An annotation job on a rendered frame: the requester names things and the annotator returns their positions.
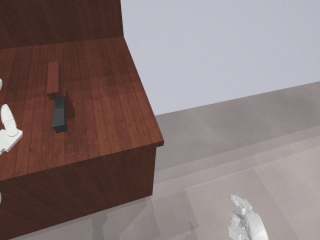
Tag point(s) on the robot left hand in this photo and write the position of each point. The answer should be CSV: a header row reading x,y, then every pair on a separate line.
x,y
11,135

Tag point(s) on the robot right hand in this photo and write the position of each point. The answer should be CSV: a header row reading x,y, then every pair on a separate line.
x,y
250,226

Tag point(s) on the tap lever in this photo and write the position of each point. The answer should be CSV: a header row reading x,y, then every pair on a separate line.
x,y
59,123

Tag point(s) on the counter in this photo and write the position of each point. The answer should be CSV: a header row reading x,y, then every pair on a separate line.
x,y
74,49

